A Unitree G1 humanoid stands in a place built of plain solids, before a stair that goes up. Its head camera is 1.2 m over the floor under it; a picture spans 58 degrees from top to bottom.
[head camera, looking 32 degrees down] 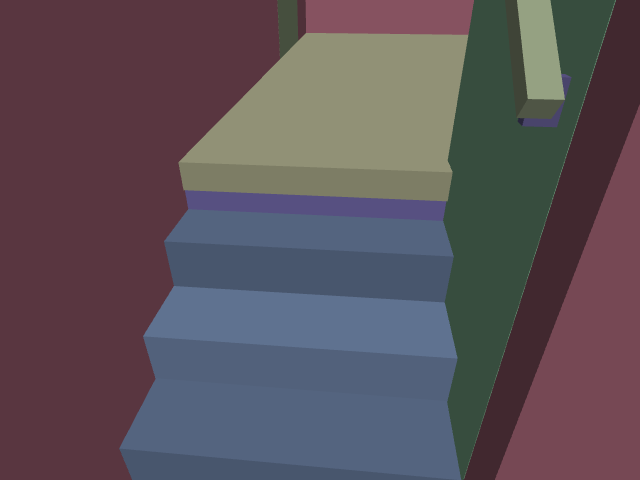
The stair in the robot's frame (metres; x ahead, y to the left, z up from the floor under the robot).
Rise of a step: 0.17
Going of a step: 0.22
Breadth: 0.85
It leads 5 degrees to the right of straight ahead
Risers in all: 4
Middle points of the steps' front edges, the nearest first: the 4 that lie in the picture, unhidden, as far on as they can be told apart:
0.61 0.09 0.17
0.84 0.07 0.34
1.06 0.04 0.51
1.27 0.03 0.68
